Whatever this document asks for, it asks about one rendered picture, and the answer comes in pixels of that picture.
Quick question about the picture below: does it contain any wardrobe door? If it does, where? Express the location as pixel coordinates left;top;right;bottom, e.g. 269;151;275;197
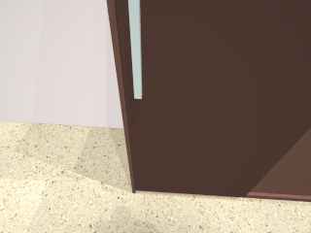
116;0;311;198
251;128;311;196

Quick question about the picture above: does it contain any handle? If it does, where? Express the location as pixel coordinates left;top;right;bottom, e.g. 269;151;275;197
128;0;143;99

